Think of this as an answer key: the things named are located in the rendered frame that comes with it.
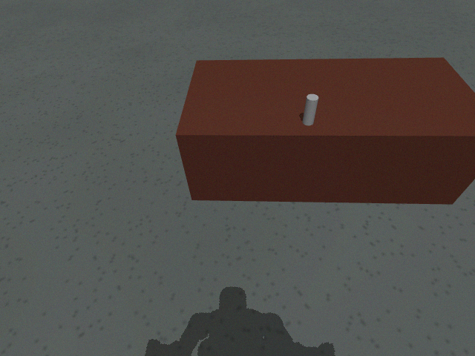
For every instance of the can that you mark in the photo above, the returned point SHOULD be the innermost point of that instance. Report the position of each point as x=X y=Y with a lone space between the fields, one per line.
x=310 y=109

